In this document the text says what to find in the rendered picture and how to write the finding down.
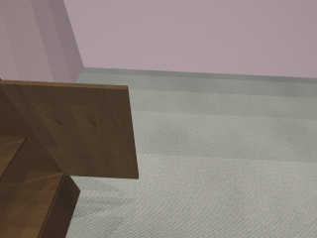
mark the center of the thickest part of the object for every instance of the cupboard door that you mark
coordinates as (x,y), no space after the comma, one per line
(87,128)

